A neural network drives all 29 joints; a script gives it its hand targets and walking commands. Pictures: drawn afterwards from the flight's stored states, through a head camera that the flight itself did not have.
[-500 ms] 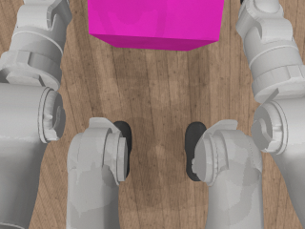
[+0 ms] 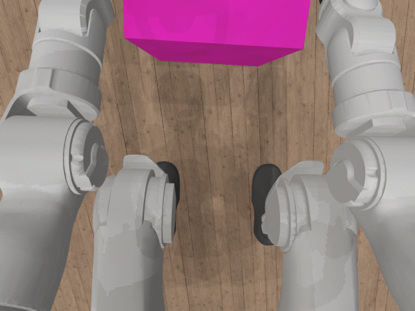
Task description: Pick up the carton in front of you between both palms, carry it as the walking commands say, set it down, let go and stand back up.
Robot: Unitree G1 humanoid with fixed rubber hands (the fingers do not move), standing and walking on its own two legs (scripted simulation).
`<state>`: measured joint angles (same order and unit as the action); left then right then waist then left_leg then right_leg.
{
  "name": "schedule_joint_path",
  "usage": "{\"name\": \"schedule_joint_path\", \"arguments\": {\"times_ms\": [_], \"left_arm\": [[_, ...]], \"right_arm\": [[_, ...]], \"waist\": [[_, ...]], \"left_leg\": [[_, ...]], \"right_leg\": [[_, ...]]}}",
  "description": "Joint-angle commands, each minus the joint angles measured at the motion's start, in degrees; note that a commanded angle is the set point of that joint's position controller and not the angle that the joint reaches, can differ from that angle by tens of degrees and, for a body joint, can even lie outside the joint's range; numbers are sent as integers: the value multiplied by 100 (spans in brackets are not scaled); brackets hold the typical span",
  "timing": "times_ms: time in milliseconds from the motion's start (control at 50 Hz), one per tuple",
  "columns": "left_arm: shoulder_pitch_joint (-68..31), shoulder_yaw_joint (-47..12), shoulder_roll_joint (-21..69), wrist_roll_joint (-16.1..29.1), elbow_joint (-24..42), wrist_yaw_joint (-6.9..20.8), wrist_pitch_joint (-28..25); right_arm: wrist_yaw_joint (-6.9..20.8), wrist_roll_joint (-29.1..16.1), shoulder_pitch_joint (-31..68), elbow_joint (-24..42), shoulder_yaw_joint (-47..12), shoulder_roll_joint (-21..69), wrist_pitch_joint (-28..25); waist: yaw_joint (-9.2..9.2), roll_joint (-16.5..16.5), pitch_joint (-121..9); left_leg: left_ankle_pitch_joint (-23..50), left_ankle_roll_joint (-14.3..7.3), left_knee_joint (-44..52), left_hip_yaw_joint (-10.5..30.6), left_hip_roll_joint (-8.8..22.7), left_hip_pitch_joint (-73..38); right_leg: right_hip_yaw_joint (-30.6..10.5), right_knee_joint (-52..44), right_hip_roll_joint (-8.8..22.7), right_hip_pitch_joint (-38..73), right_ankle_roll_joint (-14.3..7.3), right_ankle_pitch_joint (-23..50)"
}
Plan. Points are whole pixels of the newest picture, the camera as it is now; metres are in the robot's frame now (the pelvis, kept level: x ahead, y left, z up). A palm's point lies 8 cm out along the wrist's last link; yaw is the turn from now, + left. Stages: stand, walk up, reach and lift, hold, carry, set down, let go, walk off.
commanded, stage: reach and lift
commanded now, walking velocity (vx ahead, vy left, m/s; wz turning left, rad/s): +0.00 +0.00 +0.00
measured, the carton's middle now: out of the picture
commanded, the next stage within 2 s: none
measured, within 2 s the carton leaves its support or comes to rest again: leaves its support in 0.10 s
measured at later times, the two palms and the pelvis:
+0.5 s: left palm out of the picture +0.51 +0.18 +0.03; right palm out of the picture +0.51 -0.12 +0.02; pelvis -0.01 -0.01 +0.09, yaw +2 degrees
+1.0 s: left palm out of the picture +0.47 +0.18 +0.16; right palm out of the picture +0.48 -0.12 +0.17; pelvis +0.02 -0.01 +0.21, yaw +3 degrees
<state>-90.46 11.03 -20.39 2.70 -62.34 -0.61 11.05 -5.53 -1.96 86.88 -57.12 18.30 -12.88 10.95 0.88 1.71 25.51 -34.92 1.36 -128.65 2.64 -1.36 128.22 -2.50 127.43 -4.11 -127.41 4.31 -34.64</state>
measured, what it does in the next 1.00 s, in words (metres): rises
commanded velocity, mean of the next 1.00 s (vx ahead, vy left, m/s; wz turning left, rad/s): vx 0.00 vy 0.00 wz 0.00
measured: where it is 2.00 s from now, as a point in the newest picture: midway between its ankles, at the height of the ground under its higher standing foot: (215, 215)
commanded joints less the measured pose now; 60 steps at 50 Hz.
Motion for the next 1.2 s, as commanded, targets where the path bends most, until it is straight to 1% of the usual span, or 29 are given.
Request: {"name": "schedule_joint_path", "arguments": {"times_ms": [0,20,60,100,120,140,160,180,200,240,300,320,360,400,460,520,640,720,780,860,1020,1180], "left_arm": [[-2716,-1671,5632,557,1184,1534,87],[-2778,-1812,5762,655,1432,1502,95],[-2942,-2118,6053,856,2138,1409,126],[-3057,-2354,6345,971,2781,1316,227],[-3018,-2417,6466,961,3015,1283,309],[-3015,-2550,6714,961,3266,1198,363],[-2889,-2589,6813,905,3373,1141,438],[-2710,-2579,6905,820,3382,1102,522],[-2506,-2549,7014,734,3278,1087,605],[-1943,-2263,7201,478,2693,1118,744],[-1472,-1514,7317,-130,1696,1246,868],[-1386,-1212,7252,-355,1453,1305,896],[-1340,-803,7228,-682,1213,1366,921],[-1377,-510,7181,-899,1110,1404,923],[-1451,-329,7208,-1054,1079,1425,927],[-1479,-378,7334,-1074,1196,1434,959],[-1385,-974,7827,-781,1764,1470,1139],[-1023,-1440,8148,-550,2110,1468,1254],[-647,-1702,8327,-445,2279,1446,1272],[-115,-1872,8457,-423,2345,1412,1215],[847,-1840,8550,-571,2232,1359,1037],[1711,-1890,8627,-695,2262,1358,890]], "right_arm": [[1472,-689,3199,1020,-2061,5574,83],[1447,-827,3313,1205,-2217,5707,83],[1362,-1039,3472,1691,-2539,5982,111],[1294,-1135,3531,2172,-2780,6225,199],[1261,-1132,3528,2428,-2869,6363,264],[1194,-1088,3514,2665,-3001,6485,322],[1148,-1055,3456,2846,-3044,6527,376],[1128,-989,3389,2955,-3077,6563,434],[1128,-898,3258,2921,-3039,6593,493],[1169,-616,2832,2475,-2827,6709,598],[1281,22,2291,1647,-2026,6749,728],[1325,263,2182,1411,-1707,6676,771],[1373,611,2075,1142,-1273,6622,822],[1411,813,2101,1049,-1026,6602,841],[1461,925,2194,1050,-940,6682,855],[1524,897,2269,1174,-1070,6830,896],[1661,634,2078,1598,-1628,7277,1095],[1728,439,1655,1857,-2033,7514,1203],[1746,335,1250,1981,-2269,7647,1218],[1739,274,693,2006,-2470,7790,1170],[1683,385,-297,1887,-2569,7955,1011],[1649,551,-1236,1900,-2650,8049,876]], "waist": [[215,-168,-7234],[235,-186,-7769],[253,-208,-9214],[244,-275,-10737],[268,-373,-11355],[200,-391,-11891],[197,-428,-12171],[169,-423,-12176],[128,-428,-11932],[79,-406,-10708],[-9,-352,-8806],[-31,-343,-8348],[-50,-332,-7942],[-33,-297,-7891],[10,-257,-8135],[49,-214,-8596],[54,-228,-9732],[25,-320,-10063],[0,-363,-9973],[-3,-364,-9550],[16,-226,-8606],[-1,-154,-7943]], "left_leg": [[2403,-151,1044,-630,-394,-3187],[2702,-134,1038,-643,-400,-3467],[3404,-86,1039,-666,-437,-4258],[4183,-47,1051,-669,-485,-5158],[4511,-35,1082,-665,-525,-5560],[4577,12,1132,-717,-573,-5732],[4488,29,1230,-741,-608,-5775],[4309,42,1359,-763,-647,-5713],[4062,67,1516,-787,-673,-5562],[3422,93,1865,-831,-705,-5019],[1932,90,2386,-902,-719,-3707],[1570,60,2543,-887,-718,-3408],[1189,13,2831,-859,-718,-3213],[1039,-34,3078,-833,-734,-3244],[962,-66,3381,-814,-755,-3517],[1002,-67,3624,-806,-756,-3953],[1482,11,3975,-836,-768,-4995],[1882,79,4225,-802,-780,-5608],[2113,111,4439,-756,-794,-5909],[2254,111,4763,-683,-807,-6138],[2207,46,5571,-504,-808,-6705],[2286,-4,6462,-316,-762,-7569]], "right_leg": [[814,-722,-388,3193,-357,2268],[830,-703,-403,3368,-343,2543],[880,-720,-443,3824,-310,3139],[938,-788,-494,4150,-270,3665],[962,-858,-517,4145,-236,3775],[972,-971,-571,4243,-189,3822],[961,-1070,-585,4358,-182,3774],[965,-1192,-607,4378,-172,3625],[977,-1334,-621,4326,-171,3418],[1023,-1684,-623,3773,-150,2780],[979,-2236,-625,3186,-198,1612],[956,-2387,-615,3034,-225,1322],[921,-2664,-624,2944,-257,1006],[893,-2897,-637,2995,-278,868],[888,-3177,-648,3194,-279,787],[895,-3411,-652,3507,-258,804],[934,-3779,-661,4262,-210,1204],[919,-4017,-662,4670,-198,1535],[864,-4241,-661,4942,-196,1742],[756,-4590,-658,5286,-187,1901],[517,-5458,-641,6090,-177,1913],[283,-6383,-570,7114,-216,2049]]}}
